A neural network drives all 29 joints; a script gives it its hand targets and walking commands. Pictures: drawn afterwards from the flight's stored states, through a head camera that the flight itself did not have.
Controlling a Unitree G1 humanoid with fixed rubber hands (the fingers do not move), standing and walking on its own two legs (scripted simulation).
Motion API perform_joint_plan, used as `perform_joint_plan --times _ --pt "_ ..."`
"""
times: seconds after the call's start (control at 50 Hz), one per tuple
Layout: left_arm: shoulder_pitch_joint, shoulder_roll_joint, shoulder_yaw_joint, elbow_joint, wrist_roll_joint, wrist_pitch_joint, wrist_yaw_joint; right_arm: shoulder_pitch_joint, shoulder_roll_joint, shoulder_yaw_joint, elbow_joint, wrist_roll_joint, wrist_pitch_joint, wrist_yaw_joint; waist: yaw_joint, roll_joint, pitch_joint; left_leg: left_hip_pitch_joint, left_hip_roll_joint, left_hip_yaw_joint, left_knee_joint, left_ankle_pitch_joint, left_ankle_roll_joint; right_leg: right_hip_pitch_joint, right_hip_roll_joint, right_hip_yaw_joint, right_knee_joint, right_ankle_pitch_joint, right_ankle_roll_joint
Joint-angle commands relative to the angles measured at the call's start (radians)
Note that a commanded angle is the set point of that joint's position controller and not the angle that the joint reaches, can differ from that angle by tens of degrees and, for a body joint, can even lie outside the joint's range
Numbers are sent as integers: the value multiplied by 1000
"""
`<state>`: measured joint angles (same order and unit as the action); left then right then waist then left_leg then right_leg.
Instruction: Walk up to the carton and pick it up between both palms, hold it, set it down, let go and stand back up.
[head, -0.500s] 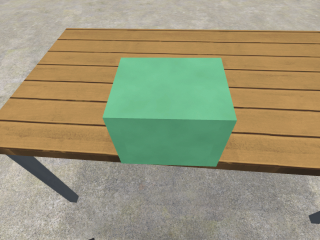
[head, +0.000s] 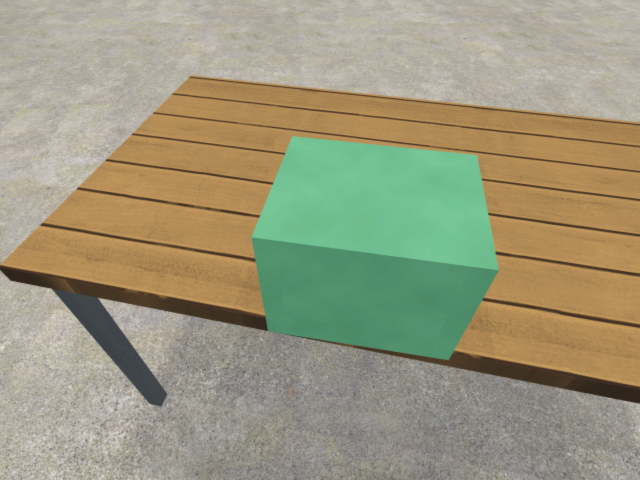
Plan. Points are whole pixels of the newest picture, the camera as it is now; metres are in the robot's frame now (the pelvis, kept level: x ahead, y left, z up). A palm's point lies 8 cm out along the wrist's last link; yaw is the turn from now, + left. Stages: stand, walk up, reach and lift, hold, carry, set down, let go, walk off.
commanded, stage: walk up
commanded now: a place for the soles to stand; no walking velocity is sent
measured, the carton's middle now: (368, 246) +0.44 -0.03 +0.05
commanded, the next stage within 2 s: none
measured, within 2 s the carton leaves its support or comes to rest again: neither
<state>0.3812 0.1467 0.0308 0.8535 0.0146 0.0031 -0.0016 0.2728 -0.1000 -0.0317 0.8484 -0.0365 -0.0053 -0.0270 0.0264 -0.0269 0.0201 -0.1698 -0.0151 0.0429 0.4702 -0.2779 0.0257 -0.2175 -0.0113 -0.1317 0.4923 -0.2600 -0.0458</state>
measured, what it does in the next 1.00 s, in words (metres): stands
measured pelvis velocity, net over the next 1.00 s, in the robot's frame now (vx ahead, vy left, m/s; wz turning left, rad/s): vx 0.03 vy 0.04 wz -0.11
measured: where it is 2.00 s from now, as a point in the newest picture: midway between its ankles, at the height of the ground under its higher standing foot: outside the picture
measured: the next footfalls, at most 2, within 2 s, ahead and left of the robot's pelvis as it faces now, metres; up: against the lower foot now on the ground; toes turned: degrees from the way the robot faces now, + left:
none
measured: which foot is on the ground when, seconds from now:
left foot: down 0.00-1.00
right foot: down 0.00-1.00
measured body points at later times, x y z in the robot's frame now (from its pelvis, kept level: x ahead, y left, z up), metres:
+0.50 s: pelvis +0.03 +0.03 +0.00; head +0.03 +0.03 +0.45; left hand +0.08 +0.24 -0.14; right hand +0.04 -0.19 -0.15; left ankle -0.02 +0.10 -0.74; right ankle +0.01 -0.08 -0.74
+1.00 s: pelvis +0.03 +0.04 +0.00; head +0.03 +0.04 +0.45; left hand +0.08 +0.25 -0.15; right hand +0.02 -0.18 -0.15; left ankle -0.02 +0.10 -0.74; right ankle +0.01 -0.08 -0.74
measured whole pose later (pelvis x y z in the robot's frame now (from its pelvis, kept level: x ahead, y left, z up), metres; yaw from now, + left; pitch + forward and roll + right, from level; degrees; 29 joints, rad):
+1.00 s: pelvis +0.03 +0.04 +0.00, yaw -6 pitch -2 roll +0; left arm 0.32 0.12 0.02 0.94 0.02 -0.01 0.04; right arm 0.35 -0.15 -0.03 0.92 -0.02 -0.02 -0.02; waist -0.01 0.01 0.04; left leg -0.07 -0.03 0.16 0.41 -0.32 0.07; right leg -0.18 -0.02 -0.01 0.48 -0.27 0.01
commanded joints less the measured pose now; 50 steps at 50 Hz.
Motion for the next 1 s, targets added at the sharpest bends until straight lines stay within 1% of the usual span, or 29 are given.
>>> perform_joint_plan --times 0.0,0.02,0.04,0.08,0.12,0.18,0.22,0.24,0.28,0.3,0.34,0.38,0.44,0.5,0.54,0.56,0.58,0.62,0.64,0.66,0.68,0.7,0.74,0.76,0.84,0.9,0.94,0.96,0.98 --pt "18 80 19 -82 15 -45 0 29 -98 -18 -53 26 -34 10 -23 125 69 -49 129 -144 -181 39 30 23 -73 148 -112 94 6" --pt "39 87 20 -69 14 -49 0 40 -100 -13 -48 25 -38 10 -20 91 62 -30 130 -137 -161 86 27 4 -79 151 -120 119 5" --pt "49 64 15 -65 12 -52 0 43 -99 -14 -40 28 -38 9 -18 98 86 -49 125 -127 -154 83 19 2 -81 149 -128 119 7" --pt "49 61 13 -56 7 -53 4 57 -111 -19 -36 25 -38 9 -30 44 91 -51 126 -119 -170 53 17 11 -83 155 -133 113 4" --pt "56 59 14 -57 8 -55 5 56 -109 -14 -29 23 -41 8 -22 74 66 -19 130 -112 -167 115 26 35 -86 159 -120 167 5" --pt "52 58 11 -46 4 -59 12 68 -115 -20 -24 21 -45 8 -27 -5 21 16 132 -104 -139 201 23 67 -85 158 -114 236 8" --pt "46 63 14 -49 6 -59 14 57 -111 -13 -28 17 -41 6 -28 44 28 16 121 -79 -137 216 15 61 -95 165 -113 277 6" --pt "35 69 17 -44 8 -57 16 75 -117 -18 -16 15 -41 5 -32 24 8 23 127 -80 -133 266 15 90 -92 152 -99 284 7" --pt "34 60 11 -47 3 -54 19 81 -129 -15 -11 16 -42 7 -27 46 9 17 126 -78 -135 302 12 88 -90 156 -86 288 8" --pt "40 49 10 -41 5 -52 21 83 -133 -18 -12 17 -39 5 -27 24 23 35 128 -70 -132 277 11 57 -89 158 -95 280 8" --pt "29 57 12 -29 4 -49 25 89 -133 -14 -7 18 -37 4 -28 43 34 18 139 -75 -128 330 17 67 -82 147 -84 268 6" --pt "37 68 8 -32 2 -48 27 93 -138 -15 -2 18 -36 5 -21 31 1 67 129 -64 -121 365 18 61 -82 141 -77 288 10" --pt "9 69 8 -35 6 -49 30 104 -138 -19 5 22 -34 4 -28 56 10 38 127 -65 -117 343 16 87 -87 153 -75 297 4" --pt "6 68 7 -25 -1 -45 32 102 -139 -19 6 20 -33 -1 -25 37 37 54 128 -61 -116 371 9 48 -87 158 -58 312 9" --pt "-14 67 8 -23 2 -40 36 130 -146 -18 14 22 -32 0 -32 82 52 20 136 -60 -137 394 -9 63 -81 147 -45 257 13" --pt "-3 58 4 -20 -3 -37 36 128 -144 -17 13 24 -32 1 -22 70 50 25 133 -68 -138 366 -4 49 -77 151 -55 240 23" --pt "-18 58 6 -15 3 -37 37 130 -148 -21 14 22 -32 1 -33 43 36 34 141 -65 -131 364 -4 54 -76 149 -49 252 18" --pt "-6 51 3 -11 3 -39 39 124 -143 -22 7 22 -32 1 -28 43 20 72 133 -44 -119 355 11 42 -81 149 -58 283 17" --pt "-17 58 3 -6 -1 -39 39 126 -146 -19 5 20 -31 3 -30 -2 27 57 134 -43 -129 327 11 43 -78 152 -61 292 21" --pt "-38 56 6 -5 2 -38 38 137 -143 -23 10 20 -31 2 -40 -2 45 36 134 -44 -140 310 0 46 -72 152 -60 274 24" --pt "-29 48 5 -4 6 -37 38 143 -151 -21 13 17 -32 2 -38 43 42 41 141 -48 -128 343 -3 65 -80 161 -47 292 20" --pt "-22 62 7 -7 0 -38 38 137 -140 -20 13 18 -32 1 -32 50 19 50 128 -37 -120 368 5 67 -80 166 -42 316 15" --pt "-44 62 6 5 4 -34 40 146 -151 -22 11 17 -32 -1 -37 18 43 51 140 -48 -140 373 0 49 -73 159 -37 264 22" --pt "-39 54 6 -1 7 -32 40 148 -162 -23 13 15 -32 -3 -34 34 44 46 154 -54 -141 361 -7 45 -77 161 -38 245 17" --pt "-32 62 4 12 2 -33 40 138 -139 -15 11 18 -28 1 -38 22 47 45 128 -30 -143 242 9 36 -86 187 -56 263 17" --pt "-23 60 3 15 5 -34 38 133 -151 -22 15 21 -32 2 -32 64 19 89 138 -39 -157 293 11 30 -76 180 -53 247 22" --pt "-47 62 2 18 8 -35 40 148 -156 -22 21 23 -29 1 -45 24 34 63 150 -42 -157 298 7 22 -67 180 -50 236 27" --pt "-43 66 4 13 8 -33 40 148 -144 -23 18 23 -29 2 -44 39 32 62 158 -42 -168 278 3 26 -68 168 -43 209 34" --pt "-45 60 0 23 7 -30 40 143 -151 -19 16 21 -30 0 -42 11 47 50 157 -45 -162 287 9 22 -62 179 -49 217 35"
